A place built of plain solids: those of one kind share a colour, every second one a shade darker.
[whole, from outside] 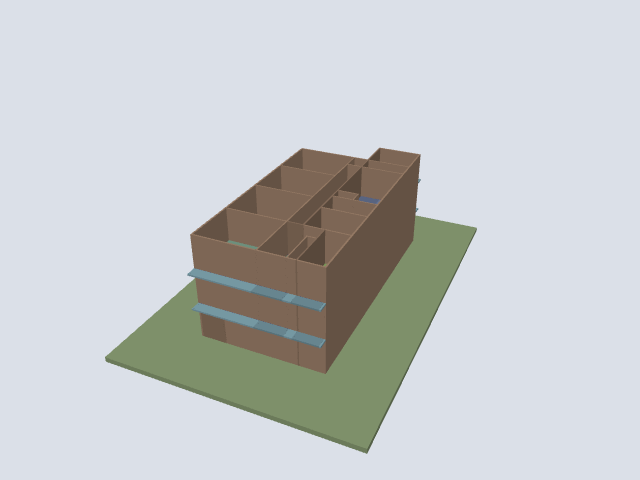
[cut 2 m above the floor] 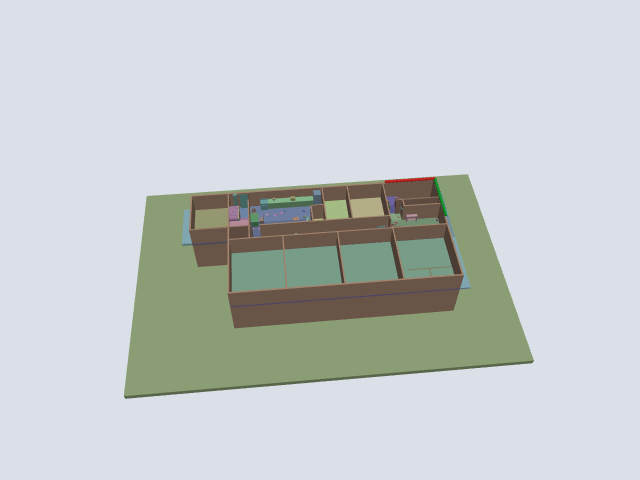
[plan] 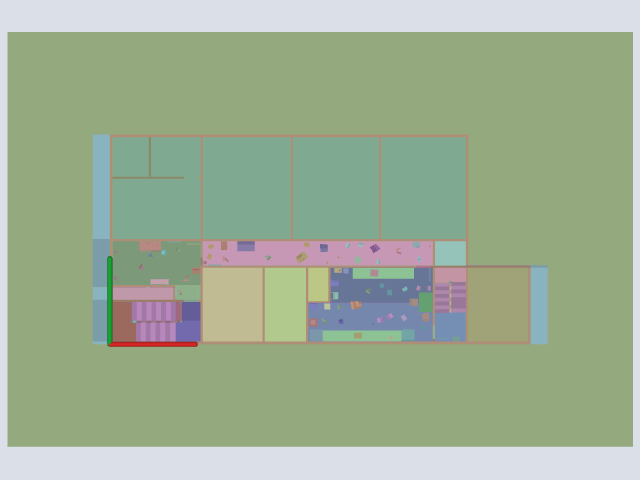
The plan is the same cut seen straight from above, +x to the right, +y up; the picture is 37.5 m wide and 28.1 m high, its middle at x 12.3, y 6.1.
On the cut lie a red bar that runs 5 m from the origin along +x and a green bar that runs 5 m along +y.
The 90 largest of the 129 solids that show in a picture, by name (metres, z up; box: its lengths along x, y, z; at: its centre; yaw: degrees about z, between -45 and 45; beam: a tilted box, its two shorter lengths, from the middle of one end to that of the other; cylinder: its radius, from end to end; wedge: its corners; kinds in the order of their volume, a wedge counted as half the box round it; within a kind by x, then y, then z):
{
 "under_1": {"box": [36.63, 24.28, 0.5], "at": [12.31, 6.14, -0.33]},
 "wall_1": {"box": [0.16, 2.31, 10.77], "at": [0.08, 1.31, 5.08]},
 "wall_2": {"box": [0.16, 0.74, 6.88], "at": [0.08, 2.97, 7.03]},
 "wall_3": {"box": [0.16, 2.56, 6.88], "at": [0.08, 4.75, 7.03]},
 "wall_4": {"box": [0.16, 7.08, 3.59], "at": [0.08, 6.14, 1.5]},
 "wall_5": {"box": [0.16, 5.96, 6.88], "at": [0.08, 9.14, 7.03]},
 "wall_6": {"box": [0.16, 2.31, 3.59], "at": [0.08, 10.96, 1.5]},
 "wall_7": {"box": [3.83, 0.13, 6.88], "at": [1.92, 3.4, 7.03]},
 "wall_8": {"box": [4.36, 0.13, 3.29], "at": [2.18, 2.54, 5.24]},
 "wall_9": {"box": [5.44, 0.13, 3.29], "at": [2.72, 2.54, 8.82]},
 "wall_10": {"box": [0.13, 0.74, 6.88], "at": [3.77, 2.97, 7.03]},
 "wall_11": {"box": [0.13, 2.31, 6.88], "at": [5.38, 1.31, 7.03]},
 "wall_12": {"box": [0.13, 1.87, 6.88], "at": [5.38, 3.54, 7.03]},
 "wall_13": {"box": [0.13, 1.43, 3.29], "at": [5.38, 5.32, 8.82]},
 "wall_14": {"box": [0.13, 5.96, 6.88], "at": [5.38, 9.14, 7.03]},
 "wall_15": {"box": [0.13, 4.31, 6.88], "at": [9.01, 2.31, 7.03]},
 "wall_16": {"box": [21.0, 0.13, 6.88], "at": [10.5, 6.09, 7.03]},
 "wall_17": {"box": [21.0, 0.16, 10.77], "at": [10.5, 12.2, 5.08]},
 "wall_18": {"box": [0.13, 5.96, 6.88], "at": [10.65, 9.14, 7.03]},
 "wall_19": {"box": [0.13, 2.26, 6.88], "at": [11.54, 1.29, 7.03]},
 "wall_20": {"box": [0.13, 1.95, 6.88], "at": [11.54, 3.5, 7.03]},
 "wall_21": {"box": [12.64, 0.13, 3.29], "at": [11.63, 4.54, 5.24]},
 "wall_22": {"box": [1.43, 0.1, 6.88], "at": [12.2, 2.47, 7.03]},
 "wall_23": {"box": [24.63, 0.16, 10.77], "at": [12.31, 0.08, 5.08]},
 "wall_24": {"box": [0.13, 1.95, 6.88], "at": [12.85, 3.5, 7.03]},
 "wall_25": {"box": [19.32, 0.13, 3.29], "at": [14.97, 4.54, 8.82]},
 "wall_26": {"box": [0.13, 5.96, 6.88], "at": [15.82, 9.14, 7.03]},
 "wall_27": {"box": [0.13, 4.31, 3.29], "at": [18.96, 2.31, 8.82]},
 "wall_28": {"box": [0.13, 3.36, 3.29], "at": [18.96, 2.79, 5.24]},
 "wall_29": {"box": [0.13, 1.43, 6.88], "at": [18.96, 5.32, 7.03]},
 "wall_30": {"box": [0.13, 4.31, 10.77], "at": [20.91, 2.31, 5.08]},
 "wall_31": {"box": [0.16, 1.4, 6.88], "at": [20.92, 5.33, 7.03]},
 "wall_32": {"box": [0.16, 5.96, 6.88], "at": [20.92, 9.14, 7.03]},
 "wall_33": {"box": [5.88, 0.13, 3.29], "at": [21.69, 4.54, 5.24]},
 "wall_34": {"box": [3.79, 0.031, 10.77], "at": [22.73, 4.62, 5.08]},
 "wall_35": {"box": [0.16, 4.31, 10.77], "at": [24.55, 2.31, 5.08]},
 "front_stair_1": {"box": [0.31, 1.1, 1.88], "at": [1.42, 1.92, 0.89]},
 "front_stair_2": {"box": [0.59, 1.1, 1.7], "at": [1.56, 1.92, 0.81]},
 "front_stair_3": {"box": [0.88, 1.1, 1.53], "at": [1.7, 1.92, 0.72]},
 "front_stair_4": {"box": [1.16, 1.1, 1.35], "at": [1.85, 1.92, 0.63]},
 "front_stair_5": {"box": [1.45, 1.1, 1.18], "at": [1.99, 1.92, 0.54]},
 "front_stair_6": {"box": [1.73, 1.1, 1.0], "at": [2.13, 1.92, 0.45]},
 "front_stair_7": {"box": [2.02, 1.1, 0.83], "at": [2.27, 1.92, 0.37]},
 "front_stair_8": {"box": [2.3, 1.1, 0.65], "at": [2.42, 1.92, 0.28]},
 "front_stair_9": {"box": [2.59, 1.1, 0.48], "at": [2.56, 1.92, 0.19]},
 "front_stair_10": {"box": [2.3, 1.1, 2.23], "at": [2.68, 0.71, 1.07]},
 "front_stair_11": {"box": [2.02, 1.1, 2.41], "at": [2.82, 0.71, 1.16]},
 "front_stair_12": {"box": [1.73, 1.1, 2.58], "at": [2.96, 0.71, 1.25]},
 "front_stair_13": {"box": [1.45, 1.1, 2.76], "at": [3.11, 0.71, 1.33]},
 "front_stair_14": {"box": [1.16, 1.1, 2.93], "at": [3.25, 0.71, 1.42]},
 "front_stair_15": {"box": [0.88, 1.1, 3.11], "at": [3.39, 0.71, 1.51]},
 "front_stair_16": {"box": [0.59, 1.1, 3.29], "at": [3.53, 0.71, 1.6]},
 "front_stair_17": {"box": [0.31, 1.1, 3.46], "at": [3.68, 0.71, 1.68]},
 "upper_floor_room_1": {"box": [5.15, 5.96, 0.16], "at": [2.73, 9.14, 3.51]},
 "upper_floor_room_2": {"box": [5.15, 5.96, 0.16], "at": [2.73, 9.14, 7.1]},
 "upper_floor_room_3": {"box": [5.15, 5.96, 0.16], "at": [8.02, 9.14, 3.51]},
 "upper_floor_room_4": {"box": [5.04, 5.96, 0.16], "at": [13.24, 9.14, 3.51]},
 "upper_floor_room_5": {"box": [4.95, 5.96, 0.16], "at": [18.36, 9.14, 3.51]},
 "back_stair_1": {"box": [0.85, 1.79, 0.36], "at": [19.45, 2.72, 3.61]},
 "back_stair_2": {"box": [0.85, 1.57, 0.56], "at": [19.45, 2.83, 3.71]},
 "back_stair_3": {"box": [0.85, 1.35, 0.76], "at": [19.45, 2.94, 3.81]},
 "back_stair_4": {"box": [0.85, 1.13, 0.96], "at": [19.45, 3.06, 3.91]},
 "back_stair_5": {"box": [0.85, 0.91, 1.16], "at": [19.45, 3.17, 4.01]},
 "back_stair_6": {"box": [0.85, 0.68, 1.36], "at": [19.45, 3.28, 4.11]},
 "back_stair_7": {"box": [0.85, 0.46, 1.56], "at": [19.45, 3.39, 4.21]},
 "back_stair_8": {"box": [0.85, 0.24, 3.55], "at": [20.41, 1.97, 5.2]},
 "back_stair_9": {"box": [0.85, 0.91, 2.95], "at": [20.41, 2.3, 4.91]},
 "back_stair_10": {"box": [0.85, 1.13, 2.75], "at": [20.41, 2.41, 4.81]},
 "back_stair_11": {"box": [0.85, 1.35, 2.55], "at": [20.41, 2.52, 4.71]},
 "back_stair_12": {"box": [0.85, 1.57, 2.35], "at": [20.41, 2.63, 4.61]},
 "back_stair_13": {"box": [0.85, 1.79, 2.15], "at": [20.41, 2.75, 4.51]},
 "upper_floor_kitchen_1": {"box": [7.29, 2.26, 0.16], "at": [15.26, 1.29, 3.51]},
 "upper_floor_kitchen_2": {"box": [5.99, 2.05, 0.16], "at": [15.9, 3.44, 3.51]},
 "upper_floor_kitchen_3": {"box": [5.99, 2.05, 0.16], "at": [15.9, 3.44, 7.1]},
 "front_stair_landing_1": {"box": [1.11, 1.21, 2.06], "at": [0.71, 1.87, 0.98]},
 "front_stair_landing_2": {"box": [1.39, 1.1, 2.06], "at": [0.85, 0.71, 0.98]},
 "upper_floor_corridor_1": {"box": [13.46, 1.43, 0.16], "at": [12.17, 5.32, 3.51]},
 "back_stair_landing_1": {"box": [1.81, 0.85, 1.95], "at": [19.93, 4.04, 4.41]},
 "floor_vestibule_1": {"box": [1.48, 2.44, 0.75], "at": [4.57, 1.38, -0.12]},
 "upper_floor_next_1": {"box": [1.0, 5.96, 0.16], "at": [-0.5, 9.14, 3.51]},
 "upper_floor_next_2": {"box": [1.0, 5.96, 0.16], "at": [-0.5, 9.14, 7.1]},
 "upper_floor_next_3": {"box": [1.0, 4.31, 0.16], "at": [25.13, 2.31, 3.51]},
 "upper_floor_back_room_1": {"box": [3.5, 4.31, 0.16], "at": [7.19, 2.31, 3.51]},
 "upper_floor_next_kitchen_1": {"box": [3.5, 4.31, 0.16], "at": [22.72, 2.31, 3.51]},
 "counter_run_1": {"box": [4.61, 0.61, 0.78], "at": [14.77, 0.47, 4.08]},
 "upper_floor_flat_hall_1": {"box": [5.15, 2.56, 0.16], "at": [2.73, 4.75, 3.51]},
 "upper_floor_bath_1": {"box": [2.41, 4.31, 0.16], "at": [10.28, 2.31, 3.51]},
 "fridge_1": {"box": [0.75, 0.7, 1.72], "at": [12.08, 0.52, 4.45]},
 "chest_drawers_1": {"box": [1.28, 0.5, 1.04], "at": [2.35, 5.77, 4.11]},
 "wall_foot_1": {"box": [21.0, 0.16, 0.17], "at": [10.5, 12.2, 3.52]}
}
